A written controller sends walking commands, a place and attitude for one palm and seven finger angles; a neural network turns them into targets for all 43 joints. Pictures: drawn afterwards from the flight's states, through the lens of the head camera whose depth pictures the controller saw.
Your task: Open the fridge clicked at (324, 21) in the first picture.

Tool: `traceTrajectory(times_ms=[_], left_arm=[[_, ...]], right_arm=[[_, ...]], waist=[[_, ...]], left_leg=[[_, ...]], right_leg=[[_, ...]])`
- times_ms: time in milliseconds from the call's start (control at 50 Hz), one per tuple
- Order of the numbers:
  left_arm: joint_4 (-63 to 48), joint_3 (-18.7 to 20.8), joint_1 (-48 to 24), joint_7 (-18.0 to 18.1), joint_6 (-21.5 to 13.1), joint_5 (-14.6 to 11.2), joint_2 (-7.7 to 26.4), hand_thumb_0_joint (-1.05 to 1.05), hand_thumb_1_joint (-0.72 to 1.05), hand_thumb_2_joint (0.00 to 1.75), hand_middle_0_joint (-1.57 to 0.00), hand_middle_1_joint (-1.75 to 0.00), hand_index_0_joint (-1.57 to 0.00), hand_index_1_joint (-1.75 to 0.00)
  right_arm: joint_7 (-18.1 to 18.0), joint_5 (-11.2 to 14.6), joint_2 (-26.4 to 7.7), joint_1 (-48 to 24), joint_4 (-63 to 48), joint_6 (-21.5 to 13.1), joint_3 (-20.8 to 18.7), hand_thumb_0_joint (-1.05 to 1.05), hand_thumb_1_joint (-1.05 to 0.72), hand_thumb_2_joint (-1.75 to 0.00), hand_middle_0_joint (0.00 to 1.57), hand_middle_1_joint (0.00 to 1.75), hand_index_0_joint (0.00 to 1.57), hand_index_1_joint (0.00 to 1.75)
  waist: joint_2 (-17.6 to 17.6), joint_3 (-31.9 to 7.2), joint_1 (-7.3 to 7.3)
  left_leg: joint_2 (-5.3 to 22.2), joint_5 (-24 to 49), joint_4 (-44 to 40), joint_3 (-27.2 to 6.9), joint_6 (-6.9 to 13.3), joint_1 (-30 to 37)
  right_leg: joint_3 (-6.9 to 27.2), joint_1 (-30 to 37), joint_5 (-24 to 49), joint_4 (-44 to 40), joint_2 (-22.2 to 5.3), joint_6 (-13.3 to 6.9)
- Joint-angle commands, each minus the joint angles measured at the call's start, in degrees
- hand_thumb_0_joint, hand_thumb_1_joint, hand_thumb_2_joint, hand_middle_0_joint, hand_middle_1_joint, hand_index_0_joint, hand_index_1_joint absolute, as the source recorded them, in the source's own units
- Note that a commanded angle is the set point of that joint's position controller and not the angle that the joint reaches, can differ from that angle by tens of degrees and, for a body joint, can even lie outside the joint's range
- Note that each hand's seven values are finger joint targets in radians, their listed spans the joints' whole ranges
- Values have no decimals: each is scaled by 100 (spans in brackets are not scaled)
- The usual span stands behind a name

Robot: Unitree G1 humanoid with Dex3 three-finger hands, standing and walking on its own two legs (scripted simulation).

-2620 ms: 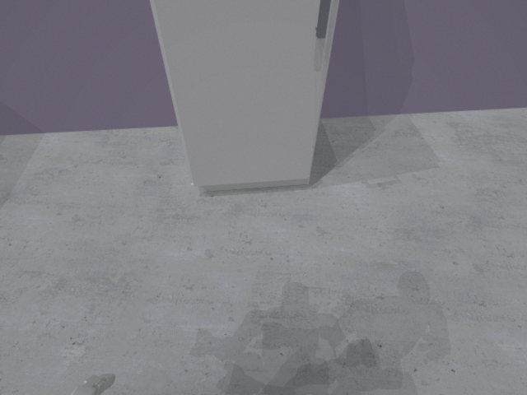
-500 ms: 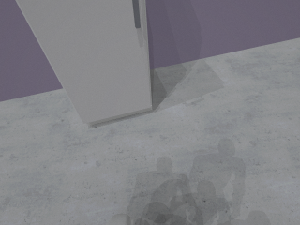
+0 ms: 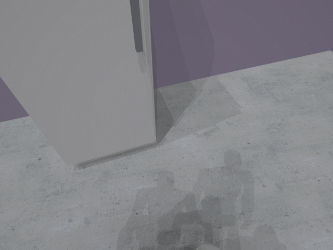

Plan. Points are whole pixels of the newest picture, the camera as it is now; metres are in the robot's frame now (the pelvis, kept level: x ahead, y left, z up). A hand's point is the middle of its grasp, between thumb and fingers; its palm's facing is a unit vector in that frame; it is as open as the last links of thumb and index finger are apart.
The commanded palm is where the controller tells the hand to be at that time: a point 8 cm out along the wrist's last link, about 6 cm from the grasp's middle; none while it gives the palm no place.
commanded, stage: turn to face it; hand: right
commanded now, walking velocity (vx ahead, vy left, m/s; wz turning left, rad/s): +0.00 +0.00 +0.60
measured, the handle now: out of the picture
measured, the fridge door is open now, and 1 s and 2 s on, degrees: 0 0 0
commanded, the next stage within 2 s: take the last steps up to it in 0.66 s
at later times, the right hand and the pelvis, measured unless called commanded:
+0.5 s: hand (248, 231) +0.22 -0.22 -0.16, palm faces -0.17 +0.95 -0.25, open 7.4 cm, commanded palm none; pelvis +0.11 -0.03 +0.00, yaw +16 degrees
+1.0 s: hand (232, 220) +0.25 -0.18 -0.17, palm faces -0.34 +0.93 -0.14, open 7.4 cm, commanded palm none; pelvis +0.14 -0.03 +0.00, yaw +23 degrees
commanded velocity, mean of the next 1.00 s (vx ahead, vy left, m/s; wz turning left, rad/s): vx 0.08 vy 0.01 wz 0.32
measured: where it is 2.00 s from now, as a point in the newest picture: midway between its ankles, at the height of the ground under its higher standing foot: (148, 235)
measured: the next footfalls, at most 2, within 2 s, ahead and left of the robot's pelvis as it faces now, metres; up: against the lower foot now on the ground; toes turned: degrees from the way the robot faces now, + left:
right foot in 0.18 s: +0.20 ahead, -0.14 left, +0.00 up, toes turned -2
left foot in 0.56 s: +0.14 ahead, +0.10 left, +0.00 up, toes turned +23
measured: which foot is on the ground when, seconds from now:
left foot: down 0.00-0.20, up 0.22-0.54, down 0.56-0.92, up 0.94-1.00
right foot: up 0.00-0.16, down 0.18-0.56, up 0.58-0.90, down 0.92-1.00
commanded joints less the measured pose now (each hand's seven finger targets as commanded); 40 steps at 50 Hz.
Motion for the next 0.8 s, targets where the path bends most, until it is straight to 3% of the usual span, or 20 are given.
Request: traceTrajectory(times_ms=[0, 80, 120, 140, 160, 180, 200, 260, 320, 440, 480, 500, 520, 540, 560, 600, 660, 700, 740, 780], left_arm=[[-210, -96, 462, -66, 30, 24, -194, 0, 90, 90, -20, -30, -20, -30], [-406, -72, -126, -47, -66, 8, 73, 0, 90, 90, -20, -30, -20, -30], [-422, -32, -147, 8, -92, 1, 274, 0, 90, 90, -20, -30, -20, -30], [-381, 2, 9, 43, -121, 2, 476, 0, 90, 90, -20, -30, -20, -30], [-368, 95, 231, 84, -161, 25, 885, 0, 90, 90, -20, -30, -20, -30], [-370, 168, 490, 115, -160, 57, 1347, 0, 90, 90, -20, -30, -20, -30], [-416, 158, 470, 117, -74, 52, 1390, 0, 90, 90, -20, -30, -20, -30], [-664, 53, -402, 150, -75, 57, 927, 0, 90, 90, -20, -30, -20, -30], [-743, 98, -657, 117, -26, 68, 900, 0, 90, 90, -20, -30, -20, -30], [-777, 267, -679, 61, 77, 92, 1038, 0, 90, 90, -20, -30, -20, -30], [-806, 280, -788, 30, 121, 77, 1061, 0, 90, 90, -20, -30, -20, -30], [-836, 276, -777, 3, 140, 55, 974, 0, 90, 90, -20, -30, -20, -30], [-950, 198, -699, -30, 170, 10, 609, 0, 90, 90, -20, -30, -20, -30], [-1191, 110, -1073, -25, 216, -6, 416, 0, 90, 90, -20, -30, -20, -30], [-1177, 116, -1054, 12, 285, -10, 501, 0, 90, 90, -20, -30, -20, -30], [-1001, 127, -938, 10, 347, 5, 532, 0, 90, 90, -20, -30, -20, -30], [-807, 129, -594, -15, 322, 26, 586, 0, 90, 90, -20, -30, -20, -30], [-785, 87, -502, -8, 312, 15, 546, 0, 90, 90, -20, -30, -20, -30], [-808, 59, -607, 16, 291, 1, 511, 0, 90, 90, -20, -30, -20, -30], [-802, 23, -479, 10, 249, 19, 481, 0, 90, 90, -20, -30, -20, -30]], right_arm=[[38, -40, -494, 365, -89, -41, 20, 0, -90, -90, 20, 30, 20, 30], [77, -3, -795, 622, -17, 67, -85, 0, -90, -90, 20, 30, 20, 30], [82, 17, -861, 575, -79, 170, -148, 0, -90, -90, 20, 30, 20, 30], [73, 32, -780, 617, -108, 217, -146, 0, -90, -90, 20, 30, 20, 30], [81, 66, -616, 714, -137, 246, -130, 0, -90, -90, 20, 30, 20, 30], [90, 128, -397, 910, -176, 281, -116, 0, -90, -90, 20, 30, 20, 30], [60, 79, -477, 879, -234, 308, -127, 0, -90, -90, 20, 30, 20, 30], [132, -5, -518, 509, -259, 413, -197, 0, -90, -90, 20, 30, 20, 30], [177, 21, -339, 590, -338, 553, -201, 0, -90, -90, 20, 30, 20, 30], [195, -28, -247, 306, -648, 554, -187, 0, -90, -90, 20, 30, 20, 30], [184, -42, -378, 563, -626, 493, -211, 0, -90, -90, 20, 30, 20, 30], [170, -65, -576, 717, -586, 456, -240, 0, -90, -90, 20, 30, 20, 30], [104, -126, -1132, 827, -599, 378, -314, 0, -90, -90, 20, 30, 20, 30], [56, -76, -1567, 950, -581, 368, -366, 0, -90, -90, 20, 30, 20, 30], [21, -41, -1501, 934, -604, 391, -331, 0, -90, -90, 20, 30, 20, 30], [-20, -51, -1300, 239, -737, 416, -323, 0, -90, -90, 20, 30, 20, 30], [-24, -50, -1109, -250, -905, 425, -256, 0, -90, -90, 20, 30, 20, 30], [-8, -50, -1178, -180, -903, 423, -254, 0, -90, -90, 20, 30, 20, 30], [1, -48, -1205, -29, -801, 429, -261, 0, -90, -90, 20, 30, 20, 30], [25, -42, -1203, 27, -747, 429, -272, 0, -90, -90, 20, 30, 20, 30]], waist=[[749, 82, 160], [889, -234, -70], [854, -352, -8], [538, -555, 67], [-408, -849, 133], [-1586, -1178, 203], [-1385, -1210, 217], [-911, -339, -24], [-887, -356, -154], [-940, -488, -74], [-753, -603, -269], [-333, -654, -359], [1237, -676, -440], [1954, -546, -599], [1398, -584, -572], [1534, -310, -331], [948, -300, -98], [878, -488, -127], [833, -519, -226], [928, -632, -248]], left_leg=[[1275, 2758, -1376, -885, 596, -823], [1097, 2997, -858, -1263, 505, -229], [999, 2722, -458, -1335, 341, -131], [877, 2318, -77, -1342, 178, -258], [453, 1168, 648, -1081, -123, -756], [-12, -1504, 1903, -566, -426, -1405], [45, -2612, 2990, -771, -449, -1350], [480, -1760, 3814, -872, -540, -1728], [501, -1361, 3290, -667, -605, -1350], [346, -855, 1396, -375, -552, -689], [246, -61, 377, -293, -493, -5], [354, 557, -234, -443, -446, 467], [1459, 1673, -950, -1913, -99, 1076], [2381, 3162, -1116, -2984, 579, 916], [2429, 3135, -1045, -2667, 864, 657], [1941, 2099, -1158, -2445, 790, 315], [1529, 2019, -1085, -1824, 616, 97], [1460, 2191, -1006, -1749, 635, 333], [1484, 2283, -983, -1938, 726, 507], [1440, 1508, -1129, -2070, 746, 602]], right_leg=[[-293, 608, 417, -1824, -261, 327], [-553, 955, 971, -2901, 27, 427], [-581, 1435, 1320, -3633, 67, 481], [-486, 2039, 1843, -4172, -83, 474], [149, 2830, 3172, -4310, -768, 259], [1304, 3343, 4686, -4429, -2122, -438], [1362, 2936, 4360, -4694, -2491, -886], [551, 2038, 3849, -4918, -2010, -702], [-254, 1693, 3177, -5017, -1675, -531], [-474, 1715, 2261, -4830, -1703, -538], [-699, 1480, 1958, -4264, -1535, -270], [-923, 1154, 1497, -3736, -1287, -18], [-1277, 169, 12, -2578, -678, 358], [-828, -479, -1583, -1567, -170, 498], [-296, -326, -1468, -1046, -252, 449], [-91, -489, -924, -534, -251, 455], [-109, -153, -340, -834, -201, 510], [-221, 41, -324, -1415, -96, 545], [-242, 176, -403, -1977, -4, 539], [-296, 416, -416, -2442, 29, 510]])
